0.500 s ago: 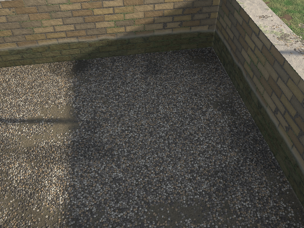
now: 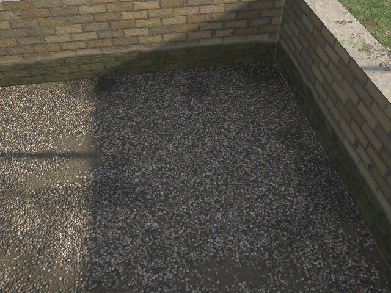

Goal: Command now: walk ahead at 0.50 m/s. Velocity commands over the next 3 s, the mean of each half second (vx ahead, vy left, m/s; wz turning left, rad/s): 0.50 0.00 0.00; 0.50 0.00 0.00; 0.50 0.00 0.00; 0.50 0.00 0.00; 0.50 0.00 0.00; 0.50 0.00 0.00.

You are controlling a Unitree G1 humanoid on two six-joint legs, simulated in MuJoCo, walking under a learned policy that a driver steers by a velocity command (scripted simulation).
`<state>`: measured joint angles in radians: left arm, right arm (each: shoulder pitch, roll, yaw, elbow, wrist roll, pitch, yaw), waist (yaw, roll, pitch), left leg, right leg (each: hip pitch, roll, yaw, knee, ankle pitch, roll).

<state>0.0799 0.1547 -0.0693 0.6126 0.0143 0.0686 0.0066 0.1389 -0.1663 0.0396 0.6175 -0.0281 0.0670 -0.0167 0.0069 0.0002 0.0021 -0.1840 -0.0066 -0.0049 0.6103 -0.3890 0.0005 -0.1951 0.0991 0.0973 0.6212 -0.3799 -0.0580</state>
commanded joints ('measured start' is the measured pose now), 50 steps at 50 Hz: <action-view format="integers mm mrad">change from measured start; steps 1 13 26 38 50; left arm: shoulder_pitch -90 -99 -98 -93 -85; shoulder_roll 69 57 63 53 65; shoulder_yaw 19 17 18 16 18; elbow -89 -111 -98 -113 -97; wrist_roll -4 13 -3 15 -4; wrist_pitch -18 -26 -18 -25 -20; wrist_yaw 5 -13 6 -14 4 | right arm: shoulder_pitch -64 -111 -72 -110 -73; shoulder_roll -66 -81 -61 -75 -63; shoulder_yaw -19 -23 -17 -20 -15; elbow -86 -102 -85 -101 -84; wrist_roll -2 0 -1 1 -3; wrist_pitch -18 -8 -20 -9 -21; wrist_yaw -2 -2 -1 -1 -2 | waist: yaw -6 25 -6 26 -2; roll -12 20 -20 7 -13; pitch -71 -66 -65 -70 -73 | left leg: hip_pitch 91 70 77 65 78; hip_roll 33 57 31 57 31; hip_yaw -31 -53 -34 -55 -34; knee -47 -23 -47 -20 -44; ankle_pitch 251 466 231 465 237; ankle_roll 22 25 22 24 23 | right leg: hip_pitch -73 -73 -72 -74 -73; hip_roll -90 -92 -96 -94 -97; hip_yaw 80 32 75 24 72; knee -114 -68 -114 -64 -110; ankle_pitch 329 468 318 462 315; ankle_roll -22 -16 -24 -16 -23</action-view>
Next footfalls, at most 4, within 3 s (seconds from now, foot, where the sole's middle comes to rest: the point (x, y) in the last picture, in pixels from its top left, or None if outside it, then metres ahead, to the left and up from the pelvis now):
none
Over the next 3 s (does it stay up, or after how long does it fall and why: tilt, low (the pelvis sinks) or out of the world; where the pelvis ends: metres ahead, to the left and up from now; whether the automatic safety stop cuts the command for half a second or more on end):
stays up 0.00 0.00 0.00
